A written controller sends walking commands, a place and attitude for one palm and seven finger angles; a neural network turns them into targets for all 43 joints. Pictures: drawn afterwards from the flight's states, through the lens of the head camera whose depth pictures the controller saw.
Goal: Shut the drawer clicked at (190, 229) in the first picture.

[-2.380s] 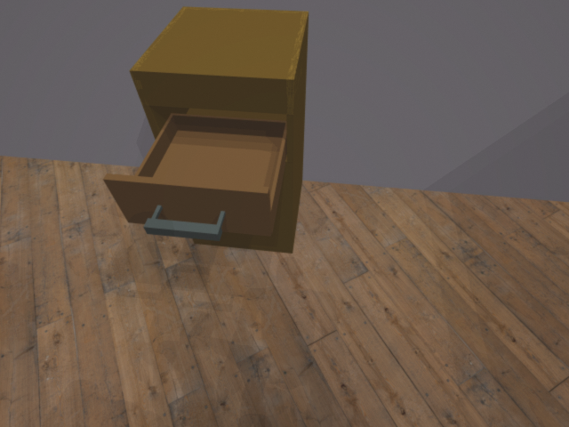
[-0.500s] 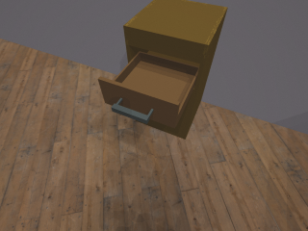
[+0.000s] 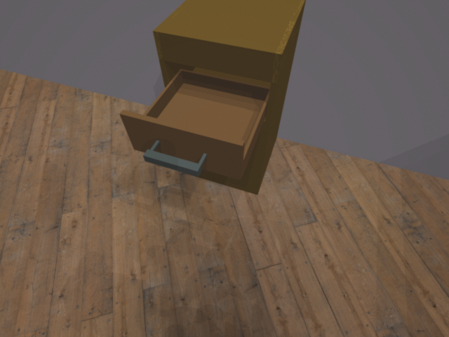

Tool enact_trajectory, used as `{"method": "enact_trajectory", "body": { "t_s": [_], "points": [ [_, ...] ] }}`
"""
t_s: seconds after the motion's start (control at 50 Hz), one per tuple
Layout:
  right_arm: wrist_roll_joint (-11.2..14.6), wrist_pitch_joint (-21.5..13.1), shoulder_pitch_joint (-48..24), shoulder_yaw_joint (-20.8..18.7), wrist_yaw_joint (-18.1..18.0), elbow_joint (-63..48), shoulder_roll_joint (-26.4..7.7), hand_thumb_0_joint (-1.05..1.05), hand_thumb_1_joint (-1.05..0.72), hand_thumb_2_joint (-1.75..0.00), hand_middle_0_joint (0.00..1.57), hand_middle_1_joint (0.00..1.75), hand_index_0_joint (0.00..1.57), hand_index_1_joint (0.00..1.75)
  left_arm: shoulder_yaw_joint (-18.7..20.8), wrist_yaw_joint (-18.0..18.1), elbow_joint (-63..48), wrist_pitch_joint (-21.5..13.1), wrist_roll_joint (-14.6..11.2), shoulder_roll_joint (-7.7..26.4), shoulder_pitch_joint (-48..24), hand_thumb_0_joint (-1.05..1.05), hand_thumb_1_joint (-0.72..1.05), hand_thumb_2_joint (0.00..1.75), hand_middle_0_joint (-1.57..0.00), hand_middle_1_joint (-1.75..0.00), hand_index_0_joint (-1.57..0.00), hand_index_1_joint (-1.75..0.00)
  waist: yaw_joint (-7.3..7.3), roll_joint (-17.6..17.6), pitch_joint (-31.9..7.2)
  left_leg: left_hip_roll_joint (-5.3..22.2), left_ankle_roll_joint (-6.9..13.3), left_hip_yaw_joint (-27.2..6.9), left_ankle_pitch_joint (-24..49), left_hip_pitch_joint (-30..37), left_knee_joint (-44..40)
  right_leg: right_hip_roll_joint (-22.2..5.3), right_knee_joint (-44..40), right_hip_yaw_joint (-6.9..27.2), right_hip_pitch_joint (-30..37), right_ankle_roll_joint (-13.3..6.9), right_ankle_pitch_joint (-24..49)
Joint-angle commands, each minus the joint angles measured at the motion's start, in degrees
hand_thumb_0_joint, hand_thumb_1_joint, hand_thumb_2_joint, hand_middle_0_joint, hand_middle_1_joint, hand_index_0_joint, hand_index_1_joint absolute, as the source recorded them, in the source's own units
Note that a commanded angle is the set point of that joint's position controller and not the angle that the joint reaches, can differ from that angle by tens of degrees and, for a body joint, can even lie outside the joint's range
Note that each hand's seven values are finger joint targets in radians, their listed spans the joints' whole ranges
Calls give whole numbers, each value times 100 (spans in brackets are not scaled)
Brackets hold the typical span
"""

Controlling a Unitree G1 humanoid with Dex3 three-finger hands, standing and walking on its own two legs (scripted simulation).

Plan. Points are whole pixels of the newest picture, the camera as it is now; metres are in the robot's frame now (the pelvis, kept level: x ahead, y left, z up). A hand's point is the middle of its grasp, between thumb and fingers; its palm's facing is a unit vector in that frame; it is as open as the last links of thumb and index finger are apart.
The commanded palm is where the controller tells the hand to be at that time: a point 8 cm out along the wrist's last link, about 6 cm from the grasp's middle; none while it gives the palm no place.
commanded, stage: turn to face it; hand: left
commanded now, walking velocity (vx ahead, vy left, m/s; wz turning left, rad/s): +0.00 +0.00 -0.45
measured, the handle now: (176, 156) +0.60 +0.19 -0.16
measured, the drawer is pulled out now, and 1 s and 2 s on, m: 0.30 0.30 0.30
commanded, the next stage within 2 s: take the last steps up to it in 0.56 s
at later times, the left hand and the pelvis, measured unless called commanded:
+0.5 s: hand out of the picture +0.11 +0.19 -0.17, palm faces -0.09 -0.97 -0.23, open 7.4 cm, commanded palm none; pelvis -0.02 +0.00 +0.00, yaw -9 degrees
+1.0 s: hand out of the picture +0.12 +0.13 -0.16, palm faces -0.18 -0.96 -0.20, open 7.4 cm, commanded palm none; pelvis +0.02 -0.04 +0.00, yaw -12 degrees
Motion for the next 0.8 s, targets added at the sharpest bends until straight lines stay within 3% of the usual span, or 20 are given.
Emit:
{"method": "enact_trajectory", "body": {
  "t_s": [0.0, 0.1, 0.14, 0.18, 0.24, 0.28, 0.3, 0.34, 0.36, 0.42, 0.48, 0.52, 0.54, 0.56, 0.58, 0.62, 0.66, 0.72, 0.74, 0.78],
  "points": [
    [-14, -76, 369, -264, -46, -355, -878, 0, -90, -90, 20, 30, 20, 30, 220, 3, -553, -57, 30, 768, -36, 0, 90, 90, -20, -30, -20, -30, -63, 295, -217, 707, 498, -372, 799, -46, -407, -377, 79, 547, -405, -99, 1180],
    [-10, -81, 2, -317, -20, -684, -914, 0, -90, -90, 20, 30, 20, 30, 277, -20, -734, -73, 61, 987, 38, 0, 90, 90, -20, -30, -20, -30, 79, -205, -557, 452, 360, 59, 371, -338, 185, -627, -83, 1137, -89, -221, 1621],
    [37, -53, -164, -282, 14, -805, -704, 0, -90, -90, 20, 30, 20, 30, 335, 31, -701, -97, 70, 1324, 188, 0, 90, 90, -20, -30, -20, -30, 194, -1192, -618, -197, 104, 362, -798, -1026, 1358, -1455, -866, 2231, 457, -704, 2302],
    [68, -48, -395, -300, 11, -888, -802, 0, -90, -90, 20, 30, 20, 30, 356, 96, -743, -66, 90, 1332, 132, 0, 90, 90, -20, -30, -20, -30, 253, -1143, -540, -132, 119, -171, -1522, -1527, 2400, -1742, -831, 2527, 750, -1223, 3134],
    [113, -94, -266, -231, 20, -880, -657, 0, -90, -90, 20, 30, 20, 30, 336, 132, -940, -55, 106, 1301, -225, 0, 90, 90, -20, -30, -20, -30, 65, -837, -819, -117, 122, -218, -1289, -1141, 1404, -1509, -430, 2156, 893, -1060, 3796],
    [101, -104, -23, -208, 21, -785, -633, 0, -90, -90, 20, 30, 20, 30, 310, 102, -1013, -40, 58, 1291, -411, 0, 90, 90, -20, -30, -20, -30, -120, -702, -747, -210, 111, -60, -235, -217, 176, -1225, -334, 1971, 231, -708, 3073],
    [82, -145, 133, -213, 28, -723, -662, 0, -90, -90, 20, 30, 20, 30, 270, 86, -1042, -43, 30, 1181, -477, 0, 90, 90, -20, -30, -20, -30, -216, -495, -723, -72, 165, -117, 374, 499, -582, -925, -143, 1753, -339, -425, 2360],
    [-93, -162, 213, -326, -9, -852, -1458, 0, -90, -90, 20, 30, 20, 30, 196, -6, -1283, -17, -34, 817, -597, 0, 90, 90, -20, -30, -20, -30, -291, 1541, -367, 1952, 1127, -2147, 898, 368, -1472, 113, 1413, 456, -1412, 202, -1004],
    [-122, -128, 28, -325, -11, -1022, -1525, 0, -90, -90, 20, 30, 20, 30, 225, -40, -1381, -19, -9, 899, -647, 0, 90, 90, -20, -30, -20, -30, -221, 913, -214, 2212, 1493, -2201, 684, -436, -1488, -7, 2394, 413, -1232, 264, -1551],
    [-154, -164, -306, -254, 9, -1082, -1310, 0, -90, -90, 20, 30, 20, 30, 223, -107, -1282, 40, 32, 843, -664, 0, 90, 90, -20, -30, -20, -30, -50, 1026, -268, 1594, 1282, -1142, 2195, -65, -1052, -201, 2964, 255, -1491, 295, -1363],
    [-152, -128, -331, -301, 18, -1047, -1413, 0, -90, -90, 20, 30, 20, 30, 141, -144, -1228, -36, 14, 718, -407, 0, 90, 90, -20, -30, -20, -30, -3, 1131, -617, 1224, 965, -409, 3231, 224, -349, -168, 1326, -310, -619, 272, -1078],
    [-37, -90, -288, -353, 26, -1040, -1415, 0, -90, -90, 20, 30, 20, 30, 198, -127, -1073, -119, 51, 902, 86, 0, 90, 90, -20, -30, -20, -30, 155, 389, -742, 741, 531, -37, 2439, -50, 564, -139, -471, -315, 268, 228, 731],
    [60, -79, -288, -331, 70, -1141, -1136, 0, -90, -90, 20, 30, 20, 30, 284, -59, -1011, -169, 101, 1421, 319, 0, 90, 90, -20, -30, -20, -30, 184, -889, -714, 154, 169, 402, 508, -1126, 1409, -1244, -1064, 1313, 948, -160, 2119],
    [79, -43, -520, -279, 114, -1310, -955, 0, -90, -90, 20, 30, 20, 30, 322, -23, -966, -172, 101, 1786, 387, 0, 90, 90, -20, -30, -20, -30, 326, -1548, -687, -249, 4, 346, -1829, -1673, 2351, -2340, -1188, 2308, 888, -929, 3001],
    [63, -14, -589, -268, 123, -1310, -909, 0, -90, -90, 20, 30, 20, 30, 293, -9, -1051, -134, 123, 1786, 295, 0, 90, 90, -20, -30, -20, -30, 338, -1031, -620, -151, 59, -84, -1904, -1593, 2808, -2305, -980, 2194, 485, -1227, 2594],
    [62, -16, -491, -274, 70, -1144, -905, 0, -90, -90, 20, 30, 20, 30, 270, 84, -1108, -113, 115, 1363, -177, 0, 90, 90, -20, -30, -20, -30, 89, -1542, -713, -52, 78, -231, -1488, -1784, 3051, -1779, -662, 1873, 748, -1164, 3343],
    [73, -58, -411, -205, 115, -1031, -701, 0, -90, -90, 20, 30, 20, 30, 238, 119, -1096, -145, 117, 1229, -218, 0, 90, 90, -20, -30, -20, -30, 34, -1074, -765, -63, 71, -128, -1370, -1321, 2115, -1652, -560, 1586, 723, -1026, 3535],
    [18, -178, 261, -134, 189, -699, -523, 0, -90, -90, 20, 30, 20, 30, 204, 71, -993, -188, 49, 1186, -260, 0, 90, 90, -20, -30, -20, -30, -150, -528, -812, -276, 135, 204, -62, 202, -12, -1250, -663, 1373, 5, -612, 670],
    [-23, -234, 428, -136, 197, -599, -649, 0, -90, -90, 20, 30, 20, 30, 164, 19, -968, -178, 22, 1040, -276, 0, 90, 90, -20, -30, -20, -30, -186, -171, -585, -141, 253, -84, -138, 726, -611, -910, -522, 1158, -701, -378, -694],
    [-180, -216, 933, -272, 153, -531, -1398, 0, -90, -90, 20, 30, 20, 30, 73, -71, -1128, -193, 6, 632, -541, 0, 90, 90, -20, -30, -20, -30, -461, 1413, -49, 1604, 1224, -2585, -2100, 399, -1849, 8, 1355, -164, -1787, 90, -1556]
  ]
}}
